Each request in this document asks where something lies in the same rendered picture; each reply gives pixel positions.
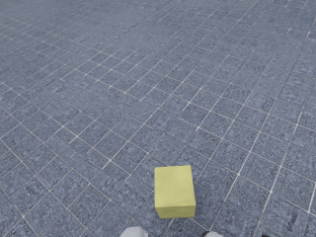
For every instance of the carton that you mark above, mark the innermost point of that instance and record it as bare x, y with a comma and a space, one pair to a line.
174, 194

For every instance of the left robot thigh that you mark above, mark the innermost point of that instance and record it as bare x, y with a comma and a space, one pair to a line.
134, 232

